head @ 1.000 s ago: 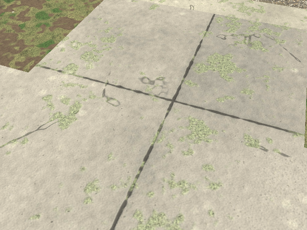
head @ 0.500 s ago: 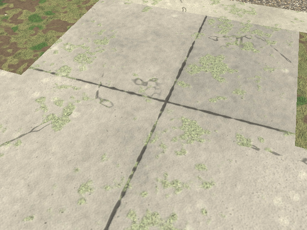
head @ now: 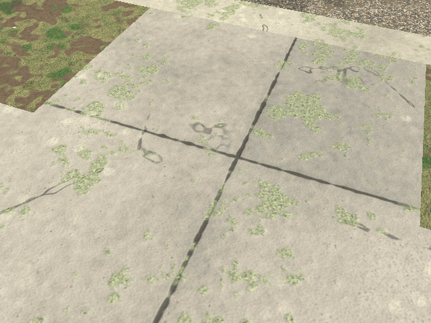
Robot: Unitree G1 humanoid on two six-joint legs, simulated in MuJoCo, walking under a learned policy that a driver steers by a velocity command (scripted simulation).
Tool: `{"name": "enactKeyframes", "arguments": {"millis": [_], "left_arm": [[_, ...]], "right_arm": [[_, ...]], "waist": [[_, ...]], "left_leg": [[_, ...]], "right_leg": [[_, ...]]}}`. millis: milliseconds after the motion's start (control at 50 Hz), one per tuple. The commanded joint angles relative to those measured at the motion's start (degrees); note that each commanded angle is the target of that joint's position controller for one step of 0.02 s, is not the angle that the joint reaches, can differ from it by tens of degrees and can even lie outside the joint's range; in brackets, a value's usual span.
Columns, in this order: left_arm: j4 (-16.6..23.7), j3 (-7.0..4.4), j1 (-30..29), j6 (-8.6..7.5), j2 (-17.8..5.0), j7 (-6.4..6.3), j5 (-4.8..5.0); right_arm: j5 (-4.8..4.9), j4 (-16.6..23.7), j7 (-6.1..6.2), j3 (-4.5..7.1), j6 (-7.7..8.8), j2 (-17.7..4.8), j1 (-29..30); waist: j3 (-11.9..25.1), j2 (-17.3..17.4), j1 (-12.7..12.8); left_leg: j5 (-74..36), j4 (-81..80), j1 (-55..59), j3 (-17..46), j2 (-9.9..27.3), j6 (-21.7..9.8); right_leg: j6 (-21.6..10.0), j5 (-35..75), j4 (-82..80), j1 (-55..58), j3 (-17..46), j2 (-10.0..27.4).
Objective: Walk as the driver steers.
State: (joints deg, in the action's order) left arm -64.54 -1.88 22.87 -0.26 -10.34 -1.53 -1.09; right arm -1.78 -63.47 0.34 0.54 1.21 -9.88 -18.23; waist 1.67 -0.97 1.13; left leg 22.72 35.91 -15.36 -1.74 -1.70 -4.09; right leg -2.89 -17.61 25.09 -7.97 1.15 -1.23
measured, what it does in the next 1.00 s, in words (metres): walks ahead, turning right: right foot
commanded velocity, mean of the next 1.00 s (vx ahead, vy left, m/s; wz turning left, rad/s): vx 0.45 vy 0.00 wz -0.27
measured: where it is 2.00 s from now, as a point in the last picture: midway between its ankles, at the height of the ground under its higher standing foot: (297, 214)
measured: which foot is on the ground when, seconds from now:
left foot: down 0.00-0.48, up 0.50-1.00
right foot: down 0.00-0.06, up 0.08-0.48, down 0.50-1.00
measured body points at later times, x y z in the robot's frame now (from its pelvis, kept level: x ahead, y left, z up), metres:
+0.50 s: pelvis +0.23 +0.00 -0.03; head +0.27 +0.00 +0.42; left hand +0.43 +0.21 -0.15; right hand +0.10 -0.21 -0.17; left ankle +0.01 +0.09 -0.73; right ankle +0.35 -0.05 -0.74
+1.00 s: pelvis +0.52 -0.02 -0.01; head +0.55 -0.04 +0.44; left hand +0.51 +0.25 -0.14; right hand +0.70 -0.28 -0.10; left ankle +0.70 +0.05 -0.72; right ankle +0.35 -0.05 -0.74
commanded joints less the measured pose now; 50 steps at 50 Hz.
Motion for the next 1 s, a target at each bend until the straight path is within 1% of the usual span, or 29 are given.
{"name": "enactKeyframes", "arguments": {"millis": [20,40,60,80,100,120,140,180,220,260,320,380,420,460,480,500,520,540,560,580,600,620,680,720,760,820,920,960,1000], "left_arm": [[2.7,-1.94,-3.3,-0.89,-8.0,0.19,0.47],[3.6,-1.94,-5.2,-1.14,-7.2,0.28,0.47],[5.1,-1.27,-7.3,-1.82,-4.6,0.54,0.27],[7.5,-0.2,-8.3,-2.55,-0.4,1.19,0.43],[8.3,-1.21,-10.0,-2.77,-5.3,1.62,-1.6],[8.3,-1.31,-10.8,-3.15,-5.2,2.26,-1.67],[7.7,-1.04,-10.1,-3.64,-3.8,2.78,-1.11],[7.3,-1.37,-9.8,-3.74,-4.1,3.54,-1.16],[7.7,-1.47,-10.7,-3.08,-3.7,3.73,-1.16],[9.6,-1.25,-14.9,-2.55,-3.1,3.65,-0.98],[13.4,-0.37,-23.7,-2.32,-2.0,3.63,-0.47],[15.0,0.12,-26.6,-2.15,-2.0,3.52,0.12],[14.7,-0.47,-23.5,-2.29,-3.7,3.01,0.18],[11.3,-1.79,-12.2,-3.0,-6.0,2.47,0.25],[8.5,-2.61,-4.1,-3.34,-6.9,2.16,-0.01],[6.8,-3.88,3.3,-3.42,-10.4,1.7,-1.09],[7.1,-5.0,4.6,-3.04,-15.6,1.8,-1.89],[7.1,-4.98,1.2,-2.33,-14.4,2.38,0.55],[8.6,-4.29,-5.3,-2.42,-11.9,2.35,0.8],[9.0,-3.6,-7.8,-2.79,-9.0,2.45,0.68],[9.2,-3.15,-8.8,-3.23,-7.4,2.22,0.39],[8.8,-2.69,-8.7,-3.62,-6.4,1.8,0.43],[8.4,-2.78,-5.1,-4.73,-8.0,1.35,0.73],[8.7,-2.98,-2.9,-4.65,-9.2,1.23,0.93],[8.8,-2.9,-0.1,-4.36,-8.9,1.34,1.05],[9.0,-2.98,4.0,-3.98,-9.0,1.35,0.95],[9.7,-3.18,8.0,-3.39,-9.9,0.65,0.1],[10.5,-3.46,7.3,-3.33,-10.7,0.22,-0.17],[12.0,-3.89,3.2,-3.58,-12.2,0.13,-0.12]], "right_arm": [[0.57,2.4,-0.61,0.58,2.28,-1.4,-3.0],[0.88,0.3,-0.29,0.91,2.58,-1.5,-8.7],[0.44,-1.0,0.4,1.77,3.05,-4.7,-14.6],[0.64,-2.2,0.62,3.44,3.12,-11.0,-21.6],[0.4,-2.7,0.71,3.55,2.54,-10.5,-20.6],[0.24,-0.6,0.5,2.89,2.78,-8.0,-15.2],[0.36,0.8,0.35,2.6,3.35,-7.0,-11.7],[0.72,1.6,0.58,1.89,4.37,-5.3,-9.6],[0.81,0.5,0.74,1.4,4.88,-4.3,-12.4],[0.84,-0.3,0.81,1.0,5.05,-4.0,-14.7],[0.72,-0.2,0.93,0.6,5.06,-4.2,-14.8],[0.58,-0.5,1.21,0.79,5.33,-5.7,-14.8],[0.56,-0.6,1.43,0.97,5.69,-6.6,-13.6],[0.38,-0.4,1.82,1.55,5.44,-8.2,-12.3],[0.56,-0.1,1.83,1.82,5.1,-8.9,-11.5],[0.62,1.1,1.59,1.62,4.99,-8.2,-11.6],[1.27,2.8,0.39,0.73,5.04,-1.3,-16.6],[0.81,4.3,-0.07,1.86,5.22,-5.9,-11.9],[0.71,7.5,-0.31,2.19,5.82,-7.6,-4.2],[0.55,8.6,-0.35,2.38,6.43,-8.1,-1.1],[0.24,9.0,-0.25,2.56,6.16,-7.6,-0.1],[-0.42,9.6,-0.33,2.5,5.23,-6.8,-0.6],[-1.03,11.2,-0.51,2.32,2.77,-4.7,0.2],[-1.13,13.8,-0.66,2.35,2.01,-5.2,5.8],[-0.84,16.5,-0.86,2.4,1.71,-5.8,12.5],[-0.47,19.2,-1.36,2.17,1.64,-5.9,18.9],[0.14,23.6,-1.69,1.44,2.1,-6.4,27.2],[0.46,24.8,-1.65,1.41,2.66,-7.2,27.2],[0.72,23.3,-1.12,2.08,3.32,-9.2,19.8]], "waist": [[-10.6,-5.6,-4.3],[-10.9,-3.6,-6.5],[-10.2,4.7,-8.7],[-7.4,18.3,-10.0],[-10.6,12.4,-8.2],[-12.6,5.9,-5.4],[-12.2,4.0,-3.6],[-10.1,3.7,-1.8],[-8.3,4.9,-1.7],[-8.1,5.4,-2.1],[-9.8,6.2,-3.2],[-9.9,7.7,-3.3],[-7.8,7.4,-1.0],[-1.5,7.0,3.9],[2.3,6.2,7.4],[6.3,3.0,9.8],[11.1,-9.6,4.9],[10.5,-5.7,5.0],[1.4,-2.9,3.2],[-1.9,2.1,1.7],[-3.6,4.0,-0.4],[-3.6,3.7,-2.2],[-3.5,1.7,-3.5],[-5.0,0.4,-2.4],[-6.1,-0.6,-0.2],[-5.1,-1.7,2.6],[-4.9,-3.2,5.3],[-4.8,-3.9,4.5],[-2.3,-4.6,0.2]], "left_leg": [[-0.9,-7.2,4.6,-1.9,0.0,-1.1],[-2.1,-12.0,13.8,-1.3,-1.1,-1.4],[4.3,-19.3,21.5,10.5,6.5,-2.5],[20.0,-29.8,26.7,33.9,19.8,-7.0],[20.7,-30.0,21.6,38.8,23.4,-9.9],[16.7,-29.4,18.0,34.1,21.3,-9.4],[9.7,-29.8,16.3,28.7,18.8,-8.3],[-3.6,-30.4,16.6,20.1,15.1,-6.5],[-18.4,-28.7,18.5,14.5,13.2,-6.1],[-29.4,-27.4,18.8,10.9,12.4,-6.3],[-36.1,-27.6,15.3,7.4,10.9,-6.2],[-42.1,-27.9,14.7,3.6,11.7,-5.5],[-56.8,-22.9,16.9,0.8,12.9,-4.4],[-68.1,-8.1,19.5,-1.7,13.2,-3.1],[-64.4,3.0,16.8,-3.2,12.3,-2.3],[-47.8,18.4,6.4,-4.4,10.6,-1.6],[1.7,42.0,-14.5,-4.1,-0.9,0.8],[3.0,48.2,-23.1,4.0,-1.2,0.1],[-3.1,45.9,-26.8,5.1,2.7,-0.6],[-7.3,41.6,-24.1,5.0,4.8,-0.5],[-8.1,38.1,-20.5,5.2,6.0,0.1],[-7.5,35.3,-17.2,5.4,6.6,1.1],[-6.6,28.1,-15.6,3.8,6.9,3.5],[-10.7,22.6,-18.5,2.4,7.0,5.1],[-16.1,16.2,-21.4,1.7,6.9,6.2],[-21.9,9.6,-23.1,1.5,5.5,6.5],[-20.6,1.8,-24.6,1.5,2.8,5.9],[-19.1,-2.4,-21.0,2.2,2.0,4.9],[-15.5,-7.3,-7.3,1.9,-0.3,3.1]], "right_leg": [[-7.7,-22.0,-13.0,-13.7,15.0,12.4],[-6.4,-20.6,-7.8,-20.0,11.5,9.3],[-4.3,-15.6,4.6,-27.2,5.3,4.7],[-2.0,-12.3,22.4,-36.2,-4.8,-2.2],[-2.8,-12.4,32.1,-38.8,-2.3,0.7],[-3.1,-7.2,35.8,-38.9,-0.4,3.1],[-2.8,-2.6,36.1,-37.3,0.1,4.3],[-1.4,3.0,34.5,-34.8,-1.0,5.4],[-0.4,5.1,34.1,-34.9,-3.1,4.6],[0.4,6.6,31.8,-35.9,-4.9,4.1],[0.8,10.0,21.0,-32.5,-7.5,2.7],[-1.5,12.4,11.8,-24.7,-9.8,0.9],[-4.2,12.1,9.9,-18.3,-10.3,-1.2],[-6.8,9.8,8.4,-7.7,-10.2,-4.2],[-8.1,11.2,4.5,1.6,-9.7,-4.5],[-10.6,3.1,3.3,13.1,1.2,4.0],[-20.5,0.4,-1.8,26.3,33.4,20.9],[-22.4,-8.1,-10.9,24.8,44.8,20.8],[-20.0,-7.5,-12.3,16.8,35.7,19.5],[-17.8,0.6,-13.5,9.2,29.7,17.4],[-16.1,8.6,-13.6,3.4,24.9,14.8],[-15.0,14.4,-13.7,-0.6,20.9,12.4],[-14.5,21.2,-13.9,-4.3,15.6,9.6],[-13.7,20.0,-15.1,-5.3,14.9,8.4],[-11.9,21.1,-15.5,-3.9,15.1,7.5],[-9.2,26.7,-13.3,1.2,15.3,6.7],[-9.5,34.1,-8.7,10.0,18.1,7.6],[-8.9,36.5,-6.4,11.1,19.5,8.3],[-6.5,44.3,-0.9,7.3,19.0,7.2]]}}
